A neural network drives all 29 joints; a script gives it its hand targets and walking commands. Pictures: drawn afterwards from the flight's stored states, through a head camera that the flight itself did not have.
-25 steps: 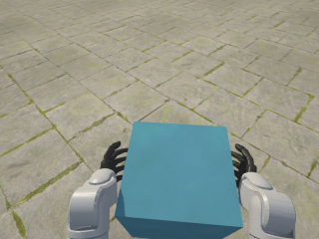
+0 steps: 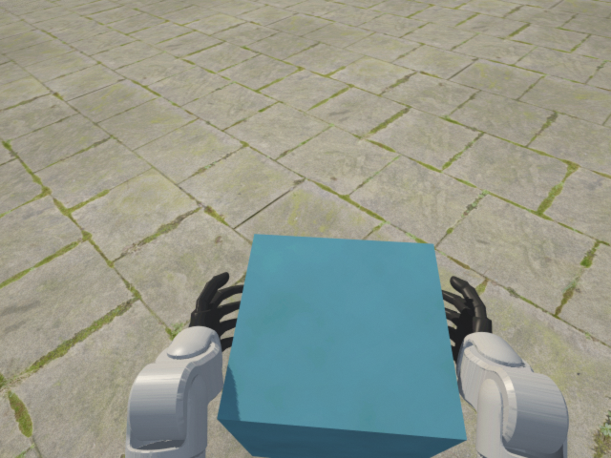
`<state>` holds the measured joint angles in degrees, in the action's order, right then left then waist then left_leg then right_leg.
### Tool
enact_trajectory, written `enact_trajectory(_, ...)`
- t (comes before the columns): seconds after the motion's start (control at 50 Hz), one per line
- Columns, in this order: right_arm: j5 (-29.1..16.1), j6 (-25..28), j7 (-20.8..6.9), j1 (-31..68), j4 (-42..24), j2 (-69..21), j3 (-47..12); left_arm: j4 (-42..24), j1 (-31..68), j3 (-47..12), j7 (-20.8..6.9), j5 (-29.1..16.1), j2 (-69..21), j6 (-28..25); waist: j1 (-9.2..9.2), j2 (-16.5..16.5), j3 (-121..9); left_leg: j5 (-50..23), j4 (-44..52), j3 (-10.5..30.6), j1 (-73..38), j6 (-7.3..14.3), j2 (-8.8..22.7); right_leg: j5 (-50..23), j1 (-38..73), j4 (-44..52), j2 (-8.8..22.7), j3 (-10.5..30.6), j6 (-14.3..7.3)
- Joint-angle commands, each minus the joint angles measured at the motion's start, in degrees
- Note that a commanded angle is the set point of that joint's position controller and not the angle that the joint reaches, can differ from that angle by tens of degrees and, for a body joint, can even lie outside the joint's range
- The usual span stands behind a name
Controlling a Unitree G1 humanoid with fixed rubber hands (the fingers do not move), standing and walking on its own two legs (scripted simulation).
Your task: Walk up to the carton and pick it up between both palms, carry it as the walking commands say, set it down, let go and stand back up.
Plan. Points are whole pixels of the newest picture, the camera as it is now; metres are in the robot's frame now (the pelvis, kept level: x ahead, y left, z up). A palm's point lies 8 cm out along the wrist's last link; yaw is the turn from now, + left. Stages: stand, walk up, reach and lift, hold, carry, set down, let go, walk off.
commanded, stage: carry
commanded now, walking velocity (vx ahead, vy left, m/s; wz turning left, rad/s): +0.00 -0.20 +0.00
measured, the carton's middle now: (334, 359) +0.25 -0.01 +0.02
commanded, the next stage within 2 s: none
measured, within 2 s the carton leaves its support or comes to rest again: neither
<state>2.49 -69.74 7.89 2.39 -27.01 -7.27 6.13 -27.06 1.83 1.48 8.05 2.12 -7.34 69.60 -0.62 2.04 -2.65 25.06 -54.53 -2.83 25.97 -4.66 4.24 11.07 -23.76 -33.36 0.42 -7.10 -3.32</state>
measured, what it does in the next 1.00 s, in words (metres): steps to the right: left foot, then right foot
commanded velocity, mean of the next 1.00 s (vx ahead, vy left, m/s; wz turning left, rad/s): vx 0.00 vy -0.20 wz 0.00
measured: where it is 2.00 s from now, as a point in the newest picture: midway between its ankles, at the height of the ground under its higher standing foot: outside the picture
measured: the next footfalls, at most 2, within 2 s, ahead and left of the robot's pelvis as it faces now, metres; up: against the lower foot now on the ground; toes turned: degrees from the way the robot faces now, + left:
left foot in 0.08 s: +0.04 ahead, +0.11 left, +0.00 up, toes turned +6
right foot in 0.34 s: +0.05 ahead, -0.21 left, +0.00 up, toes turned -6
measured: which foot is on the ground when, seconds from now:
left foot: up 0.00-0.06, down 0.08-0.36, up 0.38-0.62, down 0.64-0.90, up 0.92-1.00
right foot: down 0.00-0.10, up 0.12-0.32, down 0.34-0.66, up 0.68-0.86, down 0.88-1.00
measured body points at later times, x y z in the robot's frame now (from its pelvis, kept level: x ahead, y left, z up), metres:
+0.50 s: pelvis -0.05 -0.12 +0.00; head -0.03 -0.14 +0.45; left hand +0.21 +0.02 +0.08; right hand +0.21 -0.29 +0.07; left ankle -0.06 +0.03 -0.67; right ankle +0.01 -0.21 -0.72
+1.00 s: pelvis -0.10 -0.23 +0.00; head -0.08 -0.24 +0.45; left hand +0.16 -0.09 +0.08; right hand +0.15 -0.40 +0.07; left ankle -0.10 -0.07 -0.69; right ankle -0.04 -0.33 -0.72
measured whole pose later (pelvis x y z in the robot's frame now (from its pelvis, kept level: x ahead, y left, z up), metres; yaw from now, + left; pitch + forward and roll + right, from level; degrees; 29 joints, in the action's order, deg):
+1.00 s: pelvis -0.10 -0.23 +0.00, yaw -1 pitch +2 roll +0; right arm 2.1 -68.5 7.8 1.3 -28.5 -7.3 5.4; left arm -29.4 0.4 1.2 8.4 1.8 -7.4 68.8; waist -0.4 1.5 -0.8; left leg 25.1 -51.8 -3.4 26.2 -4.6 6.7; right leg 12.4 -23.0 -33.5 1.2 -4.4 -1.6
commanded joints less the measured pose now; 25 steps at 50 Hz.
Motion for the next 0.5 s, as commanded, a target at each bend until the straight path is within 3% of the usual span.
enact_trajectory(0.0, -21.1, 1.1, -9.6, 28.3, -9.0, -53.4, -42.7, -14.4, 28.3, -35.9, -8.1, -18.0, -51.6, -2.7, 1.15, -11.8, -19.2, -0.6, 18.8, -6.1, -7.5, 3.7, -1.3, -5.2, 8.7, 12.7, 12.4, 12.5, -7.9)
enact_trajectory(0.02, -21.2, 1.3, -9.8, 28.2, -9.1, -52.8, -42.4, -13.4, 27.0, -36.2, -8.1, -17.7, -51.3, -2.5, 0.59, -7.4, -19.9, -7.2, 28.0, -4.6, -13.5, 4.1, -0.3, -3.3, 5.4, 11.1, 11.3, 11.3, -6.6)
enact_trajectory(0.04, -20.8, 1.4, -9.9, 25.4, -7.6, -53.5, -41.1, -15.3, 29.6, -37.3, -7.8, -18.5, -51.2, -2.5, -0.51, 0.6, -21.8, -9.6, 33.6, 2.7, -22.3, 5.6, 5.8, -1.3, -0.5, 6.1, 9.6, 8.9, -2.6)
enact_trajectory(0.06, -20.7, 1.8, -10.1, 26.0, -7.8, -53.3, -40.7, -16.6, 30.8, -37.7, -7.9, -18.5, -51.3, -2.5, -0.65, 16.8, -19.3, -7.2, 40.2, 21.2, -26.7, 9.4, 20.3, 7.6, -12.2, -3.7, 2.9, 3.8, 3.3)
enact_trajectory(0.08, -20.2, 2.2, -10.0, 25.0, -6.4, -53.6, -40.0, -16.5, 31.9, -37.8, -8.1, -18.5, -51.3, -2.6, -0.32, 18.9, -15.8, -9.7, 42.6, 29.7, -18.6, 14.7, 29.2, 13.8, -13.8, -12.3, 2.0, 6.1, 4.3)
enact_trajectory(0.1, -19.1, 2.2, -10.2, 24.8, -6.2, -53.4, -39.2, -16.8, 34.7, -39.3, -8.4, -19.0, -52.2, -2.5, -0.57, 13.5, -12.9, -11.4, 40.4, 25.2, -14.3, 15.7, 27.0, 13.2, -12.8, -20.1, 2.7, 10.8, 3.7)
enact_trajectory(0.12, -18.8, 2.3, -10.1, 25.4, -6.2, -54.3, -39.4, -16.1, 35.4, -39.4, -8.5, -19.2, -53.2, -2.5, -0.46, 7.9, -12.4, -12.0, 39.3, 19.2, -13.2, 14.0, 23.3, 9.4, -11.0, -21.1, 3.3, 11.0, 3.3)
enact_trajectory(0.14, -19.1, 2.3, -10.0, 26.4, -6.5, -54.6, -39.9, -14.4, 34.2, -39.1, -8.7, -19.6, -53.3, -2.6, -0.29, 5.9, -14.1, -17.1, 37.2, 15.6, -15.0, 12.8, 20.8, 8.0, -10.6, -19.7, 3.2, 9.8, 3.1)
enact_trajectory(0.16, -19.2, 2.5, -9.9, 26.6, -6.6, -55.0, -39.7, -13.8, 33.9, -39.1, -8.8, -20.1, -53.7, -2.8, -0.15, 6.8, -15.1, -23.2, 34.9, 12.1, -16.5, 11.4, 18.2, 8.9, -9.4, -15.6, 2.5, 7.6, 3.0)
enact_trajectory(0.18, -19.4, 2.7, -9.7, 26.0, -7.0, -55.2, -40.2, -14.1, 32.8, -38.8, -8.7, -20.3, -53.3, -3.0, -0.13, 9.9, -16.3, -33.8, 32.3, 10.8, -18.8, 11.5, 17.3, 10.7, -8.4, -11.8, 1.7, 5.9, 3.0)
enact_trajectory(0.2, -19.7, 3.0, -9.7, 26.8, -8.8, -55.4, -40.7, -16.0, 33.5, -39.4, -8.6, -20.6, -53.4, -3.3, -0.27, 10.5, -17.1, -44.9, 29.6, 8.4, -21.1, 11.3, 16.2, 12.3, -6.4, -8.4, 0.0, 3.0, 3.6)
enact_trajectory(0.22, -19.2, 2.9, -9.5, 25.9, -8.4, -55.2, -40.1, -16.3, 33.5, -39.5, -8.6, -20.8, -53.2, -3.2, -0.40, 11.2, -18.6, -49.5, 28.5, 8.4, -22.0, 10.9, 16.0, 13.3, -4.6, -5.8, -1.2, 1.8, 3.8)
enact_trajectory(0.26, -19.1, 2.8, -9.2, 24.9, -8.7, -54.9, -40.3, -17.0, 31.6, -38.9, -8.5, -20.7, -52.7, -3.2, 0.50, 11.6, -20.5, -42.8, 25.3, 4.6, -18.3, 7.7, 13.7, 7.0, 3.8, 4.8, -2.0, -0.3, 3.1)
enact_trajectory(0.28, -19.1, 2.7, -9.0, 23.8, -8.5, -54.1, -40.2, -16.4, 30.1, -38.5, -8.2, -20.3, -51.9, -3.0, 0.68, 10.8, -22.4, -37.3, 22.3, 2.7, -15.6, 5.5, 11.5, 1.3, 9.3, 9.3, 0.3, 1.9, 2.3)
enact_trajectory(0.3, -19.0, 2.7, -8.6, 23.3, -8.0, -54.6, -40.3, -18.1, 32.5, -38.8, -8.3, -20.8, -51.9, -3.3, 0.23, 4.6, -25.2, -24.1, 17.3, 0.6, -9.7, 3.1, 9.0, -11.3, 17.4, 10.3, 6.3, 8.2, 0.9)
enact_trajectory(0.32, -19.2, 2.6, -8.7, 24.2, -9.0, -54.3, -41.0, -17.9, 31.9, -38.4, -8.4, -20.3, -51.0, -3.5, 0.32, -7.8, -24.8, -4.0, 10.4, -2.6, 1.3, 0.6, 4.6, -22.5, 23.4, 11.5, 15.3, 18.3, -1.5)
enact_trajectory(0.34, -19.6, 2.4, -8.5, 26.6, -10.2, -53.1, -42.1, -16.6, 30.0, -37.0, -8.3, -19.5, -50.4, -3.3, 0.99, -16.9, -22.0, 11.1, 1.2, -4.0, 9.6, 0.2, -0.4, -29.2, 23.5, 11.5, 20.3, 23.7, -4.5)
enact_trajectory(0.36, -19.8, 2.4, -8.8, 25.8, -11.7, -54.4, -43.5, -17.1, 28.3, -37.0, -8.7, -19.5, -51.8, -3.6, 1.78, -15.3, -22.7, 12.7, -3.0, -1.7, 8.0, 1.3, -0.5, -24.6, 20.9, 10.8, 18.3, 19.5, -8.0)
enact_trajectory(0.38, -20.3, 2.4, -9.3, 26.3, -11.5, -55.1, -43.8, -16.8, 27.3, -36.6, -8.9, -18.9, -52.1, -3.5, 1.78, -11.9, -20.4, 9.7, -7.8, -0.8, 6.6, 1.5, 0.0, -16.2, 17.4, 12.8, 16.5, 17.5, -8.0)
enact_trajectory(0.4, -20.6, 2.4, -9.4, 26.6, -11.3, -55.7, -44.2, -15.6, 26.9, -36.1, -9.1, -19.0, -52.9, -3.4, 1.53, -11.9, -19.9, 7.4, -8.3, -1.3, 6.1, 1.7, 0.4, -11.8, 16.4, 12.8, 14.6, 14.8, -7.4)
enact_trajectory(0.44, -21.2, 2.5, -9.4, 28.3, -12.2, -55.3, -44.6, -15.3, 27.2, -35.4, -9.2, -18.8, -52.6, -3.8, 1.23, -12.4, -19.9, 5.2, -4.5, -2.8, 7.0, 1.4, 0.5, -14.2, 18.0, 11.3, 12.0, 11.6, -6.8)
enact_trajectory(0.48, -20.9, 2.1, -9.1, 27.6, -11.3, -54.3, -44.5, -14.6, 25.9, -35.0, -9.0, -18.3, -51.4, -3.6, 1.46, -14.3, -20.3, 6.2, -1.5, -4.3, 4.8, 1.4, -0.4, -14.8, 17.1, 11.1, 12.4, 11.7, -7.5)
